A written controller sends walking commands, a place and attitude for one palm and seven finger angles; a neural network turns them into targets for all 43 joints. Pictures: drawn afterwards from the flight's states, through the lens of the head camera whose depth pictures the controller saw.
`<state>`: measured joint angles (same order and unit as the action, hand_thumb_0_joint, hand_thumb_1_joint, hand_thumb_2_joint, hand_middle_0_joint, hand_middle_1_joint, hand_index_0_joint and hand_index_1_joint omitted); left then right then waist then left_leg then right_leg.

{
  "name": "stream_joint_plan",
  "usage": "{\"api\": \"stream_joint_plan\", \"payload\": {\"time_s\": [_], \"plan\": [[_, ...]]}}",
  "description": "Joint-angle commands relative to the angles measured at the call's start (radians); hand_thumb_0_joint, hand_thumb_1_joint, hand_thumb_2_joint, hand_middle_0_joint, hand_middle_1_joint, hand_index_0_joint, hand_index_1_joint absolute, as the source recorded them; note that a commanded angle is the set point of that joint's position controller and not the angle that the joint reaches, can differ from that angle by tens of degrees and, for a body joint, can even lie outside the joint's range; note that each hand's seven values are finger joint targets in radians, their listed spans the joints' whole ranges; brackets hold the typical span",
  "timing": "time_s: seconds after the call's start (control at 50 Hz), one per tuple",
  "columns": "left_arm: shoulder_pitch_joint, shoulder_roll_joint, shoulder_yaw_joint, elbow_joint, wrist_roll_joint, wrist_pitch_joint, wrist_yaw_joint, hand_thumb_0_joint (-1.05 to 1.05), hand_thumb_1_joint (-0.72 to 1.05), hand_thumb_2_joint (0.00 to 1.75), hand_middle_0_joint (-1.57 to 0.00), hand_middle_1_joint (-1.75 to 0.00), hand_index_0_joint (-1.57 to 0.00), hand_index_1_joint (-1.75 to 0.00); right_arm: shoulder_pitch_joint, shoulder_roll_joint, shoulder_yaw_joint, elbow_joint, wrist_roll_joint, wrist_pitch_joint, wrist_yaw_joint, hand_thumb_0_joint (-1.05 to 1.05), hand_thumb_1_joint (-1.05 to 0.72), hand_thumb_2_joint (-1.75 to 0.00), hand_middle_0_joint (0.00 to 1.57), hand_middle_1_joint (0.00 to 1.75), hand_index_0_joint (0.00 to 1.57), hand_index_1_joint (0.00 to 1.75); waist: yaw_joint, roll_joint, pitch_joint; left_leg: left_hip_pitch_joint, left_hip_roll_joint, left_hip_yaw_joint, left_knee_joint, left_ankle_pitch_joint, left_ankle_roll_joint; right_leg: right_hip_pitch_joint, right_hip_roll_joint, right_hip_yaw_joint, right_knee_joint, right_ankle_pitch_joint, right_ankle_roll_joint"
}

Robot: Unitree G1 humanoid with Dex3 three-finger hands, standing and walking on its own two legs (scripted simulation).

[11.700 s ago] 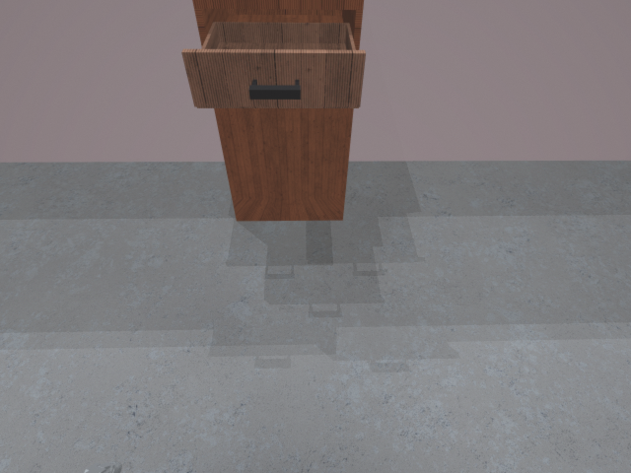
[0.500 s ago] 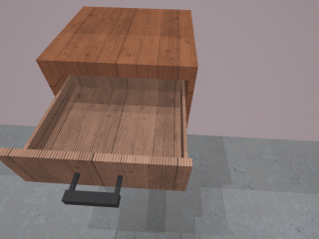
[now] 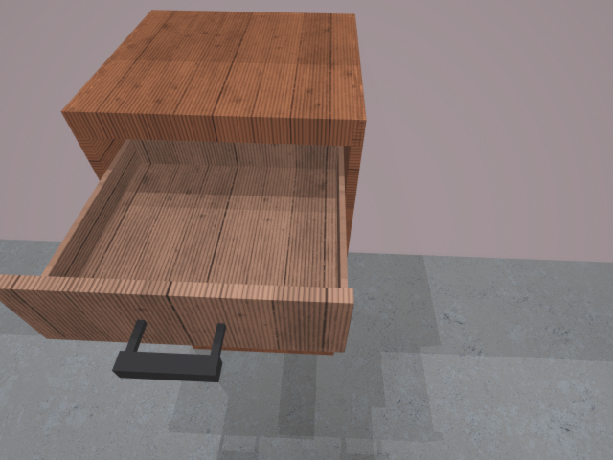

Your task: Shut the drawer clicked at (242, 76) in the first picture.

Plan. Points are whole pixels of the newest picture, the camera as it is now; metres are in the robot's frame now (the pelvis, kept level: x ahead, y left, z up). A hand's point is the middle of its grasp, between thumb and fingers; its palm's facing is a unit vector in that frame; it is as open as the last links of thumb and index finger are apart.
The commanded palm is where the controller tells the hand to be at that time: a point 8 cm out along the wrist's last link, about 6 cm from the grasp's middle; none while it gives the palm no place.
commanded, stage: shuffle to correct the standing spot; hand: left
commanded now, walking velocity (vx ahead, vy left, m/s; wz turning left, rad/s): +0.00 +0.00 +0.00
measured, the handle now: (174, 348) +0.24 +0.19 +0.03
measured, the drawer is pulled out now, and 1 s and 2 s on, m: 0.29 0.29 0.29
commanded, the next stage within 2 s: come to a stop and stand still in 0.12 s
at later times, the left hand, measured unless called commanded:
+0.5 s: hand out of the picture +0.01 +0.17 -0.17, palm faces -0.01 -0.97 -0.25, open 7.4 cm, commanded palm none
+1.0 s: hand out of the picture +0.01 +0.20 -0.19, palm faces +0.02 -0.98 -0.19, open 7.3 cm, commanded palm none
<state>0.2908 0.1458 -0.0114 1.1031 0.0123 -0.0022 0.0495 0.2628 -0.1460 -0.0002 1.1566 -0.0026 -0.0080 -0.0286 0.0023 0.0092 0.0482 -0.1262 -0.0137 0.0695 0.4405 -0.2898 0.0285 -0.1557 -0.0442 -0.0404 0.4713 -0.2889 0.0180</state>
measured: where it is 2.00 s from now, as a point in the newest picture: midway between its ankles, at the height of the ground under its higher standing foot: outside the picture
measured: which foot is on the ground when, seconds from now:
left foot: down 0.00-1.00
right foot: down 0.00-1.00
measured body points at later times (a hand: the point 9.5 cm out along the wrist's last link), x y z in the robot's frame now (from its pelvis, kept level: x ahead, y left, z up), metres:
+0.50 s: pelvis -0.03 -0.02 -0.01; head -0.01 -0.03 +0.44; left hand +0.01 +0.22 -0.15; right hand -0.02 -0.25 -0.17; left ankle -0.03 +0.10 -0.74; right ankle -0.02 -0.13 -0.74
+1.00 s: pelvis +0.00 +0.03 -0.01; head +0.00 +0.04 +0.44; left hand +0.01 +0.25 -0.17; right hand +0.01 -0.20 -0.16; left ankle -0.03 +0.10 -0.74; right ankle -0.02 -0.13 -0.74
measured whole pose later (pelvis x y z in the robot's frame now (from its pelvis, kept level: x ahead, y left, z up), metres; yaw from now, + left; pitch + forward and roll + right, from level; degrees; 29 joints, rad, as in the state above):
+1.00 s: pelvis +0.00 +0.03 -0.01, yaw +0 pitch -1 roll -1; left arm 0.28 0.17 -0.01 1.07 0.01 -0.01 0.05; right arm 0.28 -0.16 0.01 1.07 -0.01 -0.01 -0.03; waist 0.00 -0.01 0.02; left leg -0.18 -0.03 0.07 0.54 -0.34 0.07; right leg -0.18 -0.06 -0.03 0.52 -0.31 0.05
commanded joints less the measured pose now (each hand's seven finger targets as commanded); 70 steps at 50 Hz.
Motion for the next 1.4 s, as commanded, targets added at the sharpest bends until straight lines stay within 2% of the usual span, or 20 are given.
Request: {"api": "stream_joint_plan", "payload": {"time_s": [0.0,0.08,0.18,0.22,0.26,0.32,0.36,0.4,0.44,0.48,0.52,0.54,0.56,0.58,0.6,0.64,0.72,0.78,0.88,1.38], "plan": [[0.064,0.109,0.02,-0.031,0.001,-0.009,0.007,0.0,0.9,0.9,-0.2,-0.3,-0.2,-0.3,0.057,-0.095,-0.019,-0.018,0.001,-0.012,-0.001,0.0,-0.9,-0.9,0.2,0.3,0.2,0.3,0.002,-0.01,0.042,-0.02,0.116,-0.105,-0.078,0.196,0.019,-0.071,-0.076,0.073,-0.084,0.162,-0.038],[0.049,0.121,0.029,-0.053,0.0,0.001,0.008,0.0,0.9,0.9,-0.2,-0.3,-0.2,-0.3,0.047,-0.097,-0.03,-0.034,0.004,-0.009,-0.003,0.0,-0.9,-0.9,0.2,0.3,0.2,0.3,-0.001,0.01,0.052,-0.022,0.135,-0.113,-0.072,0.29,0.021,-0.108,-0.07,0.073,-0.04,0.214,-0.039],[0.036,0.136,0.048,-0.11,0.004,0.015,0.011,0.0,0.9,0.9,-0.2,-0.3,-0.2,-0.3,0.029,-0.123,-0.057,-0.08,0.002,0.005,-0.01,0.0,-0.9,-0.9,0.2,0.3,0.2,0.3,-0.004,0.048,-0.025,0.002,0.178,-0.124,-0.018,0.444,0.037,-0.135,-0.056,0.061,0.062,0.292,-0.037],[0.034,0.132,0.053,-0.125,0.007,0.019,0.011,0.0,0.9,0.9,-0.2,-0.3,-0.2,-0.3,0.014,-0.13,-0.063,-0.102,-0.002,0.013,-0.01,0.0,-0.9,-0.9,0.2,0.3,0.2,0.3,0.0,0.047,-0.044,-0.025,0.185,-0.125,0.001,0.39,0.042,-0.141,-0.05,0.066,0.075,0.257,-0.037],[0.032,0.138,0.052,-0.132,0.011,0.013,0.011,0.0,0.9,0.9,-0.2,-0.3,-0.2,-0.3,0.009,-0.112,-0.06,-0.114,-0.002,0.014,-0.004,0.0,-0.9,-0.9,0.2,0.3,0.2,0.3,0.002,-0.004,-0.055,-0.07,0.145,-0.099,0.022,0.217,0.025,-0.12,-0.073,0.111,0.024,0.228,-0.053],[0.004,0.181,0.052,-0.139,0.012,0.009,0.007,0.0,0.9,0.9,-0.2,-0.3,-0.2,-0.3,0.013,-0.087,-0.052,-0.124,-0.006,0.028,0.006,0.0,-0.9,-0.9,0.2,0.3,0.2,0.3,-0.009,-0.101,-0.018,-0.108,0.062,-0.049,0.067,-0.057,-0.008,-0.174,-0.144,0.223,-0.122,-0.032,-0.098],[-0.017,0.199,0.054,-0.142,0.013,0.009,0.003,0.0,0.9,0.9,-0.2,-0.3,-0.2,-0.3,0.034,-0.08,-0.046,-0.111,-0.01,0.036,0.013,0.0,-0.9,-0.9,0.2,0.3,0.2,0.3,-0.017,-0.149,0.016,-0.087,0.041,-0.037,0.108,-0.076,-0.018,-0.245,-0.17,0.272,-0.232,-0.281,-0.118],[-0.047,0.198,0.054,-0.15,0.011,0.011,0.002,0.0,0.9,0.9,-0.2,-0.3,-0.2,-0.3,0.069,-0.085,-0.041,-0.097,-0.015,0.036,0.015,0.0,-0.9,-0.9,0.2,0.3,0.2,0.3,-0.032,-0.134,0.028,-0.043,0.046,-0.036,0.091,-0.059,-0.018,-0.291,-0.152,0.252,-0.252,-0.343,-0.11],[-0.057,0.187,0.05,-0.15,0.012,0.011,0.0,0.0,0.9,0.9,-0.2,-0.3,-0.2,-0.3,0.099,-0.079,-0.033,-0.08,-0.015,0.028,0.017,0.0,-0.9,-0.9,0.2,0.3,0.2,0.3,-0.037,-0.097,0.044,-0.03,0.057,-0.044,0.039,-0.047,-0.013,-0.3,-0.121,0.202,-0.223,-0.313,-0.089],[-0.043,0.167,0.044,-0.147,0.009,0.012,-0.003,0.0,0.9,0.9,-0.2,-0.3,-0.2,-0.3,0.101,-0.084,-0.027,-0.078,-0.016,0.017,0.015,0.0,-0.9,-0.9,0.2,0.3,0.2,0.3,-0.027,0.002,0.058,-0.059,0.09,-0.093,-0.049,-0.07,0.001,-0.272,-0.075,0.152,-0.161,-0.249,-0.071],[-0.009,0.138,0.037,-0.134,0.007,0.006,-0.004,0.0,0.9,0.9,-0.2,-0.3,-0.2,-0.3,0.077,-0.089,-0.02,-0.08,-0.013,0.001,0.012,0.0,-0.9,-0.9,0.2,0.3,0.2,0.3,0.0,0.066,0.064,-0.126,0.121,-0.142,-0.106,-0.059,0.017,-0.195,-0.041,0.105,-0.102,-0.11,-0.051],[0.013,0.129,0.034,-0.123,0.007,0.001,-0.003,0.0,0.9,0.9,-0.2,-0.3,-0.2,-0.3,0.075,-0.087,-0.015,-0.078,-0.01,-0.006,0.011,0.0,-0.9,-0.9,0.2,0.3,0.2,0.3,0.008,0.052,0.046,-0.133,0.127,-0.143,-0.106,-0.001,0.02,-0.149,-0.044,0.093,-0.092,-0.027,-0.048],[0.126,0.155,0.032,-0.048,0.003,-0.028,0.027,0.0,0.9,0.9,-0.2,-0.3,-0.2,-0.3,-0.044,-0.139,-0.019,-0.157,-0.006,-0.017,0.015,0.0,-0.9,-0.9,0.2,0.3,0.2,0.3,0.054,-0.049,-0.013,-0.182,0.124,-0.054,0.131,0.04,-0.031,-0.037,-0.106,0.122,-0.085,0.269,-0.046],[0.067,0.189,0.018,-0.059,-0.002,-0.034,0.015,0.0,0.9,0.9,-0.2,-0.3,-0.2,-0.3,0.001,-0.117,-0.015,-0.171,-0.004,-0.008,0.016,0.0,-0.9,-0.9,0.2,0.3,0.2,0.3,-0.009,-0.064,-0.066,-0.123,0.073,-0.055,0.086,0.004,-0.048,-0.057,-0.172,0.193,-0.09,0.3,-0.088],[0.023,0.188,0.027,-0.097,-0.004,-0.037,0.01,0.0,0.9,0.9,-0.2,-0.3,-0.2,-0.3,0.101,-0.089,-0.017,-0.157,-0.016,-0.013,0.016,0.0,-0.9,-0.9,0.2,0.3,0.2,0.3,-0.039,-0.058,-0.161,-0.093,0.065,-0.059,0.053,-0.009,-0.025,-0.014,-0.157,0.159,-0.031,0.227,-0.102],[-0.001,0.161,0.02,-0.1,-0.004,-0.031,0.005,0.0,0.9,0.9,-0.2,-0.3,-0.2,-0.3,0.088,-0.09,-0.014,-0.143,-0.012,-0.016,0.012,0.0,-0.9,-0.9,0.2,0.3,0.2,0.3,-0.02,0.005,-0.097,-0.114,0.088,-0.086,0.05,0.095,-0.005,-0.049,-0.109,0.107,-0.006,0.185,-0.082],[0.016,0.132,0.015,-0.085,-0.001,-0.023,0.003,0.0,0.9,0.9,-0.2,-0.3,-0.2,-0.3,0.079,-0.103,-0.01,-0.142,-0.009,-0.014,0.01,0.0,-0.9,-0.9,0.2,0.3,0.2,0.3,-0.005,-0.007,0.027,-0.175,0.109,-0.126,0.005,0.167,0.011,-0.075,-0.07,0.078,-0.008,0.147,-0.064],[0.032,0.128,0.015,-0.079,-0.002,-0.021,0.004,0.0,0.9,0.9,-0.2,-0.3,-0.2,-0.3,0.082,-0.111,-0.013,-0.133,-0.008,-0.019,0.007,0.0,-0.9,-0.9,0.2,0.3,0.2,0.3,-0.002,0.032,0.001,-0.135,0.118,-0.127,-0.002,0.252,0.014,-0.046,-0.065,0.068,0.005,0.174,-0.057],[0.045,0.111,0.015,-0.072,-0.002,-0.017,0.007,0.0,0.9,0.9,-0.2,-0.3,-0.2,-0.3,0.087,-0.122,-0.015,-0.117,-0.007,-0.024,0.002,0.0,-0.9,-0.9,0.2,0.3,0.2,0.3,-0.006,0.013,-0.03,-0.076,0.126,-0.135,-0.006,0.379,0.02,-0.022,-0.06,0.045,0.015,0.206,-0.046],[0.087,0.106,0.015,-0.045,0.001,-0.01,-0.001,0.0,0.9,0.9,-0.2,-0.3,-0.2,-0.3,0.071,-0.135,-0.009,-0.085,0.001,-0.026,0.003,0.0,-0.9,-0.9,0.2,0.3,0.2,0.3,0.001,0.01,0.027,-0.054,0.116,-0.142,-0.11,0.26,0.022,-0.017,-0.07,0.027,-0.057,0.156,-0.025]]}}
